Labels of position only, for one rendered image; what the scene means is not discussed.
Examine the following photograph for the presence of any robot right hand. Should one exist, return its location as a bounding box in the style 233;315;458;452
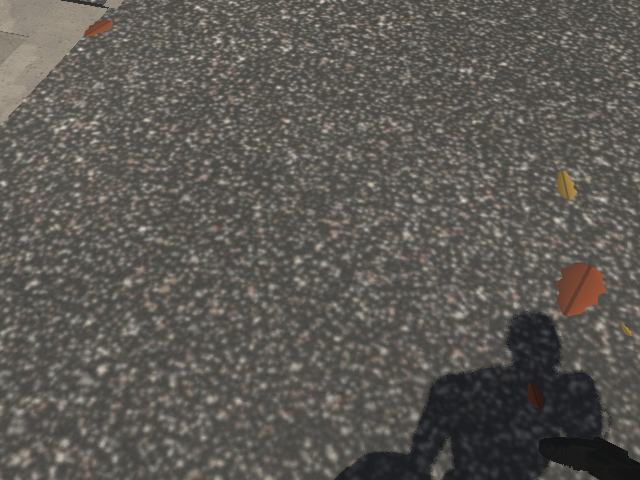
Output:
539;437;640;480

